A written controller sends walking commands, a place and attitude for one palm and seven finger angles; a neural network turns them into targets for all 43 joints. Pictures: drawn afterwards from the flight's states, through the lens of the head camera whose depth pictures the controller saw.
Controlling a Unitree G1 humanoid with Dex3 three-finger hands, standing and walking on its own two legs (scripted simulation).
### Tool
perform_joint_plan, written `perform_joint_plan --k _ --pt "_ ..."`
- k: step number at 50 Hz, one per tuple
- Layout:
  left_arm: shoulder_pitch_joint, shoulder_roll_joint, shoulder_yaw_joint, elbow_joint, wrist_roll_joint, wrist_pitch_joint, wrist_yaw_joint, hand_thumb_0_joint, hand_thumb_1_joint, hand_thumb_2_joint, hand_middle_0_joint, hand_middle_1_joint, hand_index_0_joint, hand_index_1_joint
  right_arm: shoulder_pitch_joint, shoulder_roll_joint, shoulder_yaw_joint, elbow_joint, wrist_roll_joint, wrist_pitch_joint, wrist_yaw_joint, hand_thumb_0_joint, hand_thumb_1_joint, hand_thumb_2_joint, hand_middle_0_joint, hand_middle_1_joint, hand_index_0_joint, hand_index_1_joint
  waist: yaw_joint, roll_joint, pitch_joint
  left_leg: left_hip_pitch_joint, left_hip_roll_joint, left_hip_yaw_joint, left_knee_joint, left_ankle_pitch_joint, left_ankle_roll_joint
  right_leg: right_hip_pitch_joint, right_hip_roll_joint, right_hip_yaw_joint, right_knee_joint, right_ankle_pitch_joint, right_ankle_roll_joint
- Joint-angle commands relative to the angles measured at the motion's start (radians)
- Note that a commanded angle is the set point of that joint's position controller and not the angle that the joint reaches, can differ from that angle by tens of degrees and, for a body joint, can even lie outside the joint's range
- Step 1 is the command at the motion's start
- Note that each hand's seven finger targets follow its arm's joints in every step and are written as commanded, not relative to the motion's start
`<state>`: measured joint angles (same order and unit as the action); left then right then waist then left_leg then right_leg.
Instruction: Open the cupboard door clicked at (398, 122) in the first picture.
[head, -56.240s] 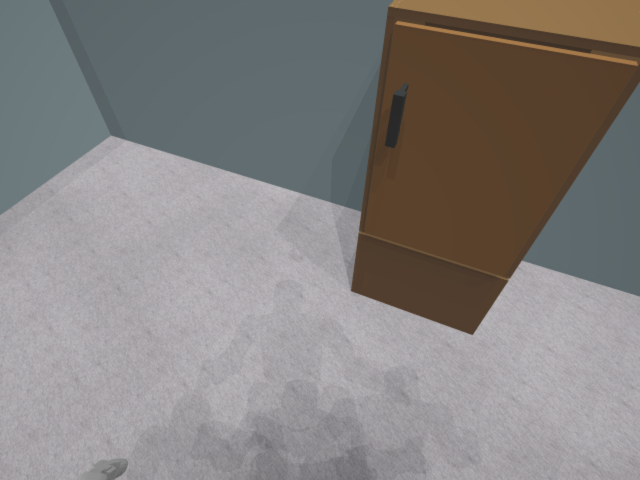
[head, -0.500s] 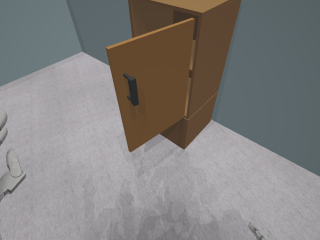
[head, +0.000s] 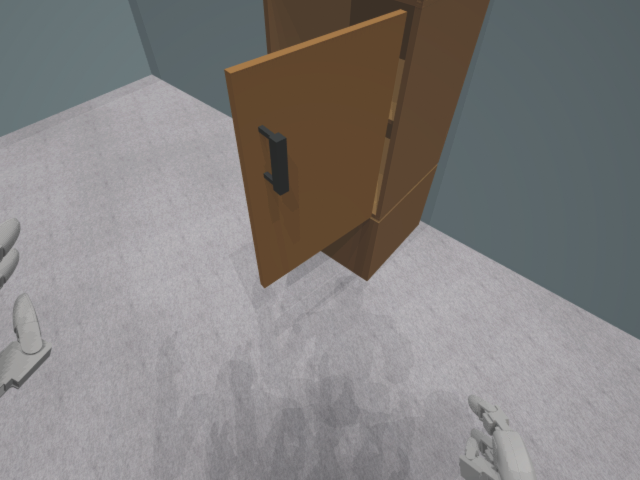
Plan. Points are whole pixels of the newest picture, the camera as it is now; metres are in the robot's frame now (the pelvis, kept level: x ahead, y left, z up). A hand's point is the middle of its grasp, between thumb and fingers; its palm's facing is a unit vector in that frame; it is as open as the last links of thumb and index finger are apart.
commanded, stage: stop stepping back and stand still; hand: left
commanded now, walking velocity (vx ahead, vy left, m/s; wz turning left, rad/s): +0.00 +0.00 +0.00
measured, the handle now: (272, 160) +0.64 +0.13 +0.02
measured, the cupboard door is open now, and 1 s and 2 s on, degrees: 81 81 81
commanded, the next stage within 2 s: let the arm hang, fingers relaxed in 0.46 s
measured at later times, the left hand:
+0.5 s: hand (13, 362) +0.18 +0.28 +0.15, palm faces +0.40 -0.78 -0.47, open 7.5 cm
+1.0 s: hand out of the picture -0.03 +0.18 -0.18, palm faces +0.04 -0.98 -0.21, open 7.1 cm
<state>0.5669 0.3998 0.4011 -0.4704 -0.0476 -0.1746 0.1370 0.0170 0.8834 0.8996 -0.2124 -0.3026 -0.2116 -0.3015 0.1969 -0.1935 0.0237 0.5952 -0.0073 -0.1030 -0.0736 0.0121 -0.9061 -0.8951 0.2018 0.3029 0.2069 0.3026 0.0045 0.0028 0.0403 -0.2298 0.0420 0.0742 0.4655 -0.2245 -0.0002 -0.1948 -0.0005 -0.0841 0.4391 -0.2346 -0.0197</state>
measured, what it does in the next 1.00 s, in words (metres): stands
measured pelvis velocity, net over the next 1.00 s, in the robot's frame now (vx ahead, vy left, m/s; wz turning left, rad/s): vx -0.02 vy -0.01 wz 0.04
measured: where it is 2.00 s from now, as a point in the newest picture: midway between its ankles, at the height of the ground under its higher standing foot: outside the picture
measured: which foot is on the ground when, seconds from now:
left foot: down 0.00-1.00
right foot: down 0.00-1.00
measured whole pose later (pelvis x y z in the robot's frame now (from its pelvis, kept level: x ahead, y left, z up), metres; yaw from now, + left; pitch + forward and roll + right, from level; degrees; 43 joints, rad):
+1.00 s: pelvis -0.02 -0.01 +0.00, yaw +2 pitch -1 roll +0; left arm 0.28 0.20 0.00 1.07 0.01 0.03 0.01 0.00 0.97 0.90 -0.21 -0.30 -0.20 -0.30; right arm 0.27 -0.22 0.00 1.09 -0.03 0.04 -0.01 0.01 -0.91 -0.90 0.20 0.30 0.20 0.30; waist 0.00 0.00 0.09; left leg -0.27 0.03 0.04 0.46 -0.18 -0.01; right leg -0.23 -0.01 -0.12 0.46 -0.22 -0.04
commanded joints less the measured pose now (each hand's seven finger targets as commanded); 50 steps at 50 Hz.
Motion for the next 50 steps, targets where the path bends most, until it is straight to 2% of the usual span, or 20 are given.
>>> perform_joint_plan --k 1,8,11,17,19,25,27,28,29,30,32,33,35,36,38,41,45,47,48,50 --pt "-0.06 0.168 0.119 -0.19 0.005 -0.063 0.026 0.0 0.9 0.9 -0.2 -0.3 -0.2 -0.3 -0.072 -0.132 -0.052 -0.14 0.002 -0.06 -0.011 0.0 -0.9 -0.9 0.2 0.3 0.2 0.3 -0.004 0.065 -0.102 -0.007 0.047 -0.088 -0.124 0.059 0.018 0.049 -0.043 0.092 -0.084 0.099 0.024" --pt "-0.048 0.181 0.13 -0.218 0.014 -0.066 0.03 0.0 0.9 0.9 -0.2 -0.3 -0.2 -0.3 -0.076 -0.138 -0.057 -0.136 0.0 -0.072 -0.013 0.0 -0.9 -0.9 0.2 0.3 0.2 0.3 0.001 0.11 -0.123 -0.025 0.047 -0.103 -0.156 0.055 0.013 0.086 -0.03 0.063 -0.063 0.097 0.026" --pt "-0.022 0.169 0.13 -0.195 0.01 -0.069 0.029 0.0 0.9 0.9 -0.2 -0.3 -0.2 -0.3 -0.071 -0.136 -0.056 -0.137 0.0 -0.068 -0.012 0.0 -0.9 -0.9 0.2 0.3 0.2 0.3 0.0 0.073 -0.108 -0.045 0.05 -0.107 -0.157 0.051 0.012 0.087 -0.03 0.064 -0.067 0.1 0.028" --pt "-0.022 0.167 0.13 -0.191 0.008 -0.074 0.028 0.0 0.9 0.9 -0.2 -0.3 -0.2 -0.3 -0.07 -0.138 -0.059 -0.135 0.001 -0.064 -0.012 0.0 -0.9 -0.9 0.2 0.3 0.2 0.3 -0.003 0.095 -0.107 -0.04 0.047 -0.102 -0.151 0.047 0.01 0.073 -0.033 0.07 -0.074 0.101 0.026" --pt "-0.029 0.166 0.126 -0.191 0.01 -0.074 0.028 0.0 0.9 0.9 -0.2 -0.3 -0.2 -0.3 -0.074 -0.137 -0.059 -0.135 0.002 -0.067 -0.013 0.0 -0.9 -0.9 0.2 0.3 0.2 0.3 -0.003 0.07 -0.102 -0.041 0.046 -0.107 -0.153 0.034 0.007 0.069 -0.034 0.069 -0.078 0.089 0.026" --pt "-0.037 0.16 0.119 -0.192 0.012 -0.073 0.028 0.0 0.9 0.9 -0.2 -0.3 -0.2 -0.3 -0.073 -0.138 -0.059 -0.135 0.002 -0.067 -0.015 0.0 -0.9 -0.9 0.2 0.3 0.2 0.3 -0.002 0.098 -0.108 -0.035 0.047 -0.103 -0.163 0.029 0.006 0.069 -0.03 0.062 -0.07 0.083 0.028" --pt "-0.044 0.158 0.116 -0.192 0.012 -0.073 0.028 0.0 0.9 0.9 -0.2 -0.3 -0.2 -0.3 -0.075 -0.137 -0.059 -0.136 0.002 -0.064 -0.016 0.0 -0.9 -0.9 0.2 0.3 0.2 0.3 -0.002 0.075 -0.106 -0.035 0.044 -0.1 -0.156 0.028 0.009 0.067 -0.032 0.07 -0.079 0.092 0.028" --pt "-0.12 -0.021 -0.331 0.606 0.066 0.033 -0.097 0.0 0.9 0.9 -0.2 -0.3 -0.2 -0.3 -0.131 -0.258 -0.098 0.133 0.018 -0.134 0.076 0.0 -0.9 -0.9 0.2 0.3 0.2 0.3 -0.052 0.075 -0.018 -0.074 0.09 -0.133 0.001 0.209 0.015 -0.14 -0.086 0.036 0.035 0.091 0.001" --pt "-0.153 -0.005 -0.278 0.631 0.072 0.136 -0.126 0.0 0.9 0.9 -0.2 -0.3 -0.2 -0.3 -0.048 -0.291 -0.106 0.132 0.016 -0.031 0.086 0.0 -0.9 -0.9 0.2 0.3 0.2 0.3 -0.036 0.083 -0.073 -0.057 0.103 -0.144 -0.021 0.281 0.019 -0.121 -0.111 0.088 0.015 0.057 -0.006" --pt "-0.168 -0.008 -0.278 0.662 0.079 0.156 -0.129 0.0 0.9 0.9 -0.2 -0.3 -0.2 -0.3 -0.04 -0.264 -0.099 0.124 0.009 0.003 0.085 0.0 -0.9 -0.9 0.2 0.3 0.2 0.3 -0.031 0.047 -0.108 -0.078 0.122 -0.17 -0.031 0.23 0.045 -0.108 -0.086 0.063 0.057 -0.02 -0.011" --pt "-0.21 0.007 -0.29 0.763 0.083 0.159 -0.134 0.0 0.9 0.9 -0.2 -0.3 -0.2 -0.3 -0.074 -0.271 -0.08 0.12 -0.004 0.034 0.083 0.0 -0.9 -0.9 0.2 0.3 0.2 0.3 -0.011 -0.043 -0.09 -0.148 0.12 -0.204 -0.056 0.122 0.073 -0.062 -0.076 0.075 0.076 -0.054 -0.017" --pt "-0.232 0.02 -0.296 0.828 0.088 0.153 -0.134 0.0 0.9 0.9 -0.2 -0.3 -0.2 -0.3 -0.072 -0.267 -0.078 0.135 -0.01 0.043 0.084 0.0 -0.9 -0.9 0.2 0.3 0.2 0.3 -0.004 -0.111 -0.117 -0.119 0.099 -0.189 -0.038 0.123 0.064 -0.045 -0.089 0.095 0.048 -0.022 -0.028" --pt "-0.294 0.037 -0.314 0.96 0.088 0.156 -0.132 0.0 0.9 0.9 -0.2 -0.3 -0.2 -0.3 -0.064 -0.252 -0.073 0.173 -0.014 0.064 0.086 0.0 -0.9 -0.9 0.2 0.3 0.2 0.3 -0.014 -0.157 -0.107 -0.069 0.057 -0.154 -0.005 0.098 0.05 -0.075 -0.139 0.134 -0.006 -0.001 -0.051" --pt "-0.32 0.033 -0.328 1.028 0.084 0.161 -0.131 0.0 0.9 0.9 -0.2 -0.3 -0.2 -0.3 -0.058 -0.234 -0.065 0.197 -0.017 0.076 0.086 0.0 -0.9 -0.9 0.2 0.3 0.2 0.3 -0.018 -0.156 -0.091 -0.044 0.041 -0.136 0.004 0.078 0.042 -0.102 -0.155 0.145 -0.032 -0.026 -0.056" --pt "-0.35 0.021 -0.349 1.145 0.079 0.169 -0.125 0.0 0.9 0.9 -0.2 -0.3 -0.2 -0.3 -0.046 -0.206 -0.052 0.236 -0.021 0.095 0.085 0.0 -0.9 -0.9 0.2 0.3 0.2 0.3 -0.022 -0.069 -0.061 -0.014 0.034 -0.124 -0.016 0.064 0.031 -0.124 -0.153 0.146 -0.063 -0.079 -0.053" --pt "-0.342 -0.012 -0.369 1.297 0.069 0.168 -0.122 0.0 0.9 0.9 -0.2 -0.3 -0.2 -0.3 -0.025 -0.165 -0.037 0.309 -0.02 0.102 0.076 0.0 -0.9 -0.9 0.2 0.3 0.2 0.3 -0.017 0.052 -0.059 -0.019 0.047 -0.124 -0.072 0.055 0.024 -0.071 -0.131 0.139 -0.065 -0.062 -0.038" --pt "-0.297 -0.044 -0.361 1.43 0.063 0.163 -0.117 0.0 0.9 0.9 -0.2 -0.3 -0.2 -0.3 0.014 -0.138 -0.038 0.384 -0.019 0.103 0.062 0.0 -0.9 -0.9 0.2 0.3 0.2 0.3 -0.005 0.123 -0.076 -0.016 0.054 -0.119 -0.092 0.043 0.02 -0.001 -0.129 0.124 -0.089 -0.021 -0.041" --pt "-0.289 -0.048 -0.364 1.476 0.059 0.162 -0.117 0.0 0.9 0.9 -0.2 -0.3 -0.2 -0.3 0.039 -0.126 -0.039 0.419 -0.015 0.106 0.058 0.0 -0.9 -0.9 0.2 0.3 0.2 0.3 -0.006 0.108 -0.072 -0.01 0.052 -0.117 -0.093 0.036 0.018 0.005 -0.132 0.12 -0.106 -0.027 -0.045" --pt "-0.289 -0.048 -0.363 1.494 0.059 0.162 -0.116 0.0 0.9 0.9 -0.2 -0.3 -0.2 -0.3 0.054 -0.128 -0.042 0.43 -0.013 0.109 0.057 0.0 -0.9 -0.9 0.2 0.3 0.2 0.3 -0.006 0.059 -0.049 -0.005 0.053 -0.117 -0.09 0.03 0.018 -0.012 -0.132 0.113 -0.123 -0.052 -0.046" --pt "-0.289 -0.061 -0.367 1.525 0.056 0.163 -0.115 0.0 0.9 0.9 -0.2 -0.3 -0.2 -0.3 0.086 -0.111 -0.042 0.461 -0.012 0.113 0.054 0.0 -0.9 -0.9 0.2 0.3 0.2 0.3 -0.013 0.025 -0.021 0.009 0.049 -0.107 -0.084 0.034 0.019 -0.036 -0.141 0.117 -0.148 -0.073 -0.05"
